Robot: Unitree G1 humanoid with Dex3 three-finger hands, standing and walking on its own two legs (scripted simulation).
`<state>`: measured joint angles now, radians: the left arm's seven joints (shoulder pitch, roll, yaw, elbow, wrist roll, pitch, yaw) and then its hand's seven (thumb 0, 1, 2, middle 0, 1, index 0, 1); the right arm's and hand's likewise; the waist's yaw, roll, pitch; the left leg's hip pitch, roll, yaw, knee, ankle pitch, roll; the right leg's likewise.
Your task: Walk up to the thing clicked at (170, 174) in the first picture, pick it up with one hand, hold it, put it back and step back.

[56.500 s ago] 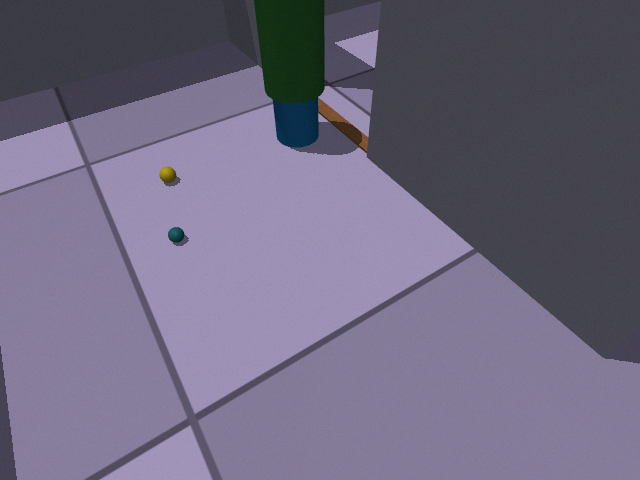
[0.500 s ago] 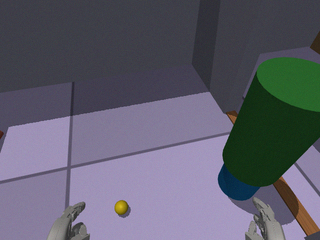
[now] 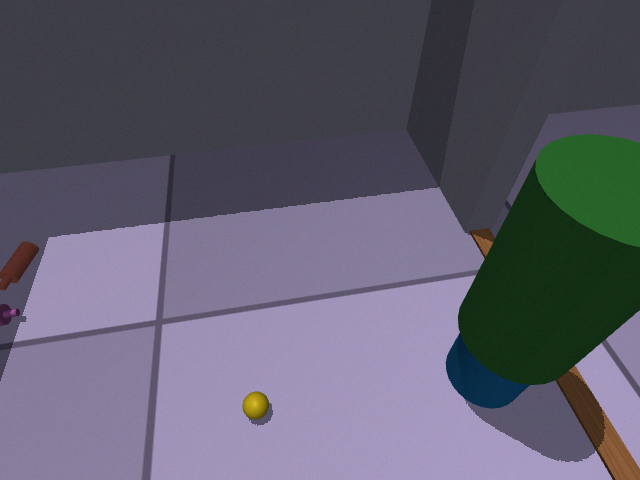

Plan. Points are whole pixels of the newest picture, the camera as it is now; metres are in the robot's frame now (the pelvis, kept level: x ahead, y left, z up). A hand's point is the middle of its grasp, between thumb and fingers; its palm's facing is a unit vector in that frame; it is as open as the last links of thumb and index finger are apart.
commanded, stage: stand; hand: left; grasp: from above
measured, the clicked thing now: (255, 405) +0.44 +0.22 -0.71
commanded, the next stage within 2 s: none
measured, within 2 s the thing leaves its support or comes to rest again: neither
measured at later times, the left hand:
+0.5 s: hand out of the picture +0.03 +0.24 -0.13, palm faces +0.04 -0.93 -0.35, open 7.4 cm
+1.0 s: hand out of the picture +0.05 +0.23 -0.13, palm faces +0.01 -0.94 -0.34, open 7.4 cm
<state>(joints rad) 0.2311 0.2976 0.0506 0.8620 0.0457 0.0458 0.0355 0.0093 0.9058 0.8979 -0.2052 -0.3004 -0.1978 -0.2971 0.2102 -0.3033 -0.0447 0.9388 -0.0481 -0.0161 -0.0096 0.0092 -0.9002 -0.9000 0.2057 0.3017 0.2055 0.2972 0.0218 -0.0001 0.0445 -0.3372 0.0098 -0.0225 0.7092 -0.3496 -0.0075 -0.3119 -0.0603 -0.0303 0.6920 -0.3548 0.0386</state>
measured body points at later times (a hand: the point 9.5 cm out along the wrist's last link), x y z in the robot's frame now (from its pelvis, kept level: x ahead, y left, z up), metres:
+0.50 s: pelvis -0.01 -0.01 +0.03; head -0.02 -0.02 +0.47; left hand +0.03 +0.29 -0.11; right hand +0.06 -0.29 -0.12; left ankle +0.02 +0.13 -0.72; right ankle +0.01 -0.14 -0.72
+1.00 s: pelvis +0.00 -0.01 +0.03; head +0.00 -0.02 +0.48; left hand +0.05 +0.28 -0.11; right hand +0.05 -0.30 -0.12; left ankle +0.02 +0.13 -0.72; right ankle +0.01 -0.15 -0.72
